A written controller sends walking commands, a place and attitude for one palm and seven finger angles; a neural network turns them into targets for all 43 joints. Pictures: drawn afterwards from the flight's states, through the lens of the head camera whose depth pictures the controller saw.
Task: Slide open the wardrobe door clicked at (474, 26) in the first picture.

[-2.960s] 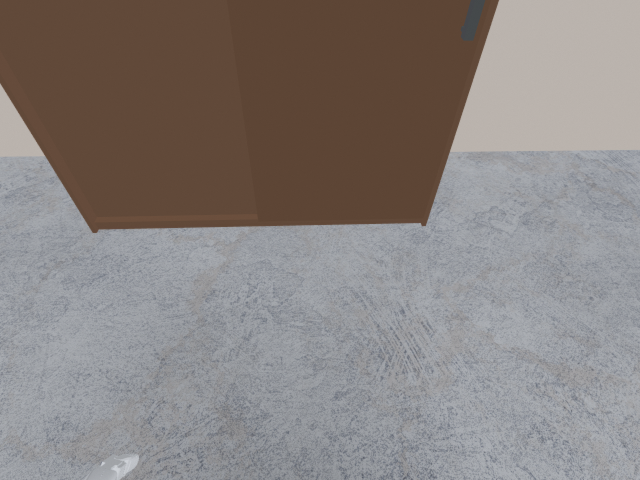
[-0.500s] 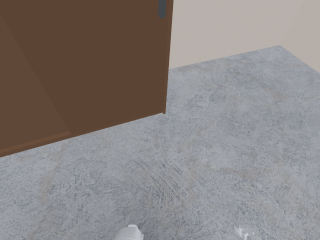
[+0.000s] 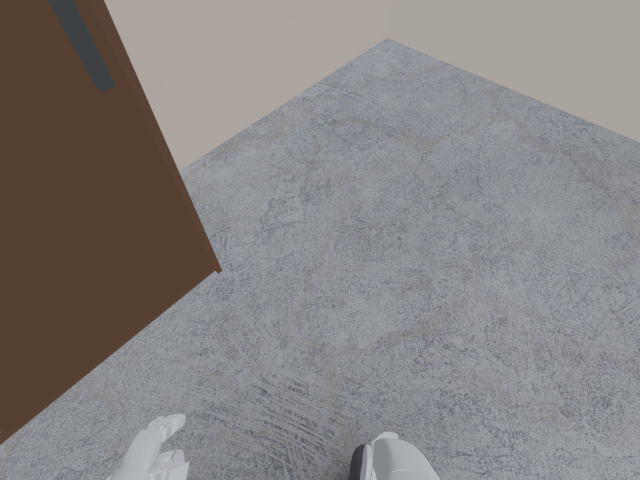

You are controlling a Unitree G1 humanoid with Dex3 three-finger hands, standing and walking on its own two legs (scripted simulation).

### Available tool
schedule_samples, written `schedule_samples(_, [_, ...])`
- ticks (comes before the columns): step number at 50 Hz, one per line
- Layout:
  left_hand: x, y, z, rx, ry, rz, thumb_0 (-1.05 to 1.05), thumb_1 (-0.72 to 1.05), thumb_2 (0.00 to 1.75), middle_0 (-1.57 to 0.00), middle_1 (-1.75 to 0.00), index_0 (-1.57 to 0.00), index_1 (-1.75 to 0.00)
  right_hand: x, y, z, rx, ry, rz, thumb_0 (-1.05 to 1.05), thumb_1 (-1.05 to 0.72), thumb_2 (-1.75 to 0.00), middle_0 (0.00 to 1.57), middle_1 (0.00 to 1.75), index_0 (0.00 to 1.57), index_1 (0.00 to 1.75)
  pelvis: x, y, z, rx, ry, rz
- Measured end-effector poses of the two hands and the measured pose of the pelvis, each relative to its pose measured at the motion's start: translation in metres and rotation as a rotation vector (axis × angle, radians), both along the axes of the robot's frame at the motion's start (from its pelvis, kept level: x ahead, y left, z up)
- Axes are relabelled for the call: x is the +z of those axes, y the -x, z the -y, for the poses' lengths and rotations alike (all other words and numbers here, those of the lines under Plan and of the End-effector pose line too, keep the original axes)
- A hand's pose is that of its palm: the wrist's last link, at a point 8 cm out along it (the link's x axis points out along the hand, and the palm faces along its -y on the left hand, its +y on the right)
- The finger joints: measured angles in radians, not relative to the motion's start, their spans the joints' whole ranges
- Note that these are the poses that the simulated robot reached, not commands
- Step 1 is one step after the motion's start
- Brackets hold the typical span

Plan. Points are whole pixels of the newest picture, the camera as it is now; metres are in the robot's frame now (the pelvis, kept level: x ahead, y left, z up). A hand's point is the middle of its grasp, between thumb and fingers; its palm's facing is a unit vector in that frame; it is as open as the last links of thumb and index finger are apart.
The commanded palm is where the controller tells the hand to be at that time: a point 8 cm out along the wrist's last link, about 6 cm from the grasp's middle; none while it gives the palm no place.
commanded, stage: walk to a spot facing it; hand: right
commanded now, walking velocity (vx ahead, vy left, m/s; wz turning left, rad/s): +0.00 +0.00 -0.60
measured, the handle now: out of the picture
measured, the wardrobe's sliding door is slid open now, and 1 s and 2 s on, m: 0.00 0.00 0.00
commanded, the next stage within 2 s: turn to face it in 0.02 s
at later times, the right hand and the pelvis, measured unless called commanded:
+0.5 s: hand (457, 422) +0.21 -0.20 -0.16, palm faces +0.05 +0.98 -0.18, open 7.4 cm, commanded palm none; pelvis +0.15 -0.02 +0.01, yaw +1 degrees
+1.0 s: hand (434, 361) +0.30 -0.17 -0.15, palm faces -0.22 +0.94 -0.26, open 7.4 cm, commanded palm none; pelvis +0.19 +0.01 +0.01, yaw +18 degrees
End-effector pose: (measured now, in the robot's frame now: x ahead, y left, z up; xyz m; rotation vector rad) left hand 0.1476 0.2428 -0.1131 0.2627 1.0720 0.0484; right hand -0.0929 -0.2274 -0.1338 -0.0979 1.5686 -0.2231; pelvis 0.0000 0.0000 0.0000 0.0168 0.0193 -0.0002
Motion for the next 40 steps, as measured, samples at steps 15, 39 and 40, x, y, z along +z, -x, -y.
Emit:
schedule_samples(15, [0.006, -0.073, 0.049, 0.008, -0.019, -0.031, 0.00, 0.93, 0.89, -0.20, -0.30, -0.20, -0.30, 0.000, -0.218, 0.050, -0.021, 0.045, 0.315, 0.01, -0.92, -0.89, 0.19, 0.30, 0.19, 0.30, 0.011, -0.107, 0.030, -0.084, 0.004, 0.033])
schedule_samples(39, [-0.028, -0.006, -0.030, 0.391, 0.036, -0.265, 0.01, 0.91, 0.89, -0.20, -0.29, -0.20, -0.30, 0.018, -0.365, -0.021, 0.273, 0.057, 0.319, 0.01, -0.91, -0.89, 0.20, 0.30, 0.20, 0.30, 0.007, -0.176, -0.026, 0.186, 0.031, 0.033])
schedule_samples(40, [-0.025, -0.011, -0.033, 0.399, 0.034, -0.246, 0.01, 0.91, 0.89, -0.20, -0.29, -0.20, -0.30, 0.020, -0.366, -0.021, 0.285, 0.056, 0.312, 0.01, -0.91, -0.89, 0.20, 0.30, 0.20, 0.30, 0.009, -0.177, -0.027, 0.198, 0.034, 0.030])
